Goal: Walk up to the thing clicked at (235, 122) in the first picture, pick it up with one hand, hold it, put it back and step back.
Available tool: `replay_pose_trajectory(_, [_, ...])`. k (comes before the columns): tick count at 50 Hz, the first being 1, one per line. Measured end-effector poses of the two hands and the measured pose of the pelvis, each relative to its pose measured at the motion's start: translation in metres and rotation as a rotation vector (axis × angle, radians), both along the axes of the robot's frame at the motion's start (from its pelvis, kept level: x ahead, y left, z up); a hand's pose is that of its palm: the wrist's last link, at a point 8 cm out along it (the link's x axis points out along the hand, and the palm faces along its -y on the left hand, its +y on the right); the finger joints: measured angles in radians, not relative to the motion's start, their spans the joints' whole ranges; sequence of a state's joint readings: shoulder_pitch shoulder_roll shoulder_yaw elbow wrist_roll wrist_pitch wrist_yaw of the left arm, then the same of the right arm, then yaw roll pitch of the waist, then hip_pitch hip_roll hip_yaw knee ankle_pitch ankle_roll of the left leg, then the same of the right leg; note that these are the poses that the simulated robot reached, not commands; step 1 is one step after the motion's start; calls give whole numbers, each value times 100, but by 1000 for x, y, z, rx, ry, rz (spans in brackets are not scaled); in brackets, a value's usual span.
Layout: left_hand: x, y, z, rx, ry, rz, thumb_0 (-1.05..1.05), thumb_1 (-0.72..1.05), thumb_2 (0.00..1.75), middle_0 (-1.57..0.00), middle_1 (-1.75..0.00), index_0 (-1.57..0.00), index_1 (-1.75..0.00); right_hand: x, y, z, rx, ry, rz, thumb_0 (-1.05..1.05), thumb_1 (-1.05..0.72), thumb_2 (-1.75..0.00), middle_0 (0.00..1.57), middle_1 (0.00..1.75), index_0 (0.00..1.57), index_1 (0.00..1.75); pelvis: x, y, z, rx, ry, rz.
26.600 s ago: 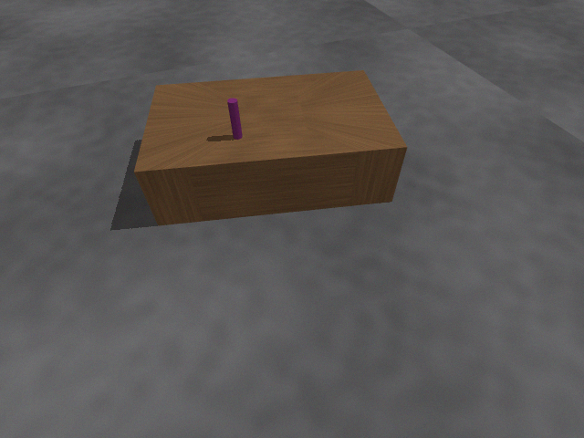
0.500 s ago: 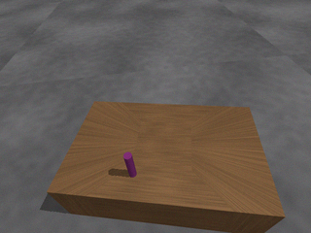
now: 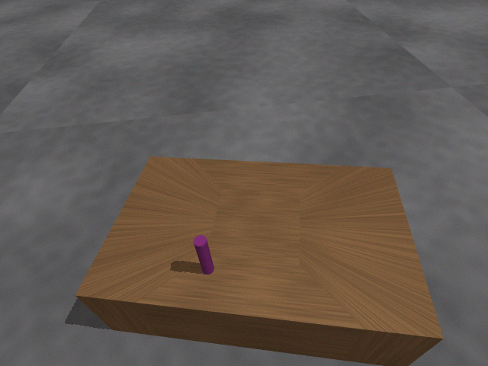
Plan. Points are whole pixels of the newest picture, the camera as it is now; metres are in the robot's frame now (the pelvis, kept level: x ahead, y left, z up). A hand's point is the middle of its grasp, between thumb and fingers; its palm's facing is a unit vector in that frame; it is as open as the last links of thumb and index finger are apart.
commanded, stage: home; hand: left
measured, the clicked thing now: (204, 255) +0.53 +0.19 -0.36
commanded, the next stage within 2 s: stand in 0.32 s
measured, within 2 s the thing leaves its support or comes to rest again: neither
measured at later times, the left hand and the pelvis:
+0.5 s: hand out of the picture +0.07 +0.24 -0.15, palm faces -0.01 -0.93 -0.37, open 17.4 cm; pelvis +0.00 -0.01 +0.00, yaw +0 degrees
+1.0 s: hand out of the picture +0.08 +0.23 -0.15, palm faces +0.00 -0.93 -0.36, open 7.9 cm; pelvis +0.01 -0.02 +0.00, yaw +0 degrees
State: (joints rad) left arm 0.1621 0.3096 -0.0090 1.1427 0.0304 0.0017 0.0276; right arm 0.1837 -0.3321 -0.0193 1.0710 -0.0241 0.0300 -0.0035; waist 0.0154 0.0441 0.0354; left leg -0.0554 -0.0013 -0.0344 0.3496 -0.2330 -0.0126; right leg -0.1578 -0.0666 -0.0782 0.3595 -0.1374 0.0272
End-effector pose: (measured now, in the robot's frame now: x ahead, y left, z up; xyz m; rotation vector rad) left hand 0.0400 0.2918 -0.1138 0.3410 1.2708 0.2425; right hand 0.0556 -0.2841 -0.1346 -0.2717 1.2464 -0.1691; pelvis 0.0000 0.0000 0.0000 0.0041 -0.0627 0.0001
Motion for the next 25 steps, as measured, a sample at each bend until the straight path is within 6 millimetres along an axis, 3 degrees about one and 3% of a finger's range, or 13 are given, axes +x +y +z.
replay_pose_trajectory(10, [6,-2,0,-6,-5,0,0,-55,5,-5,-5,-5,-5,-6,-6,1,-8,20,-3,1,-90,-90,21,30,20,30,1,-3,0,1,2,0])
replay_pose_trajectory(25, [22,-5,2,-8,-23,-5,0,-54,6,-7,-7,-7,-7,2,-11,1,-8,13,-1,1,-90,-90,21,30,20,30,4,-8,1,3,10,-1])
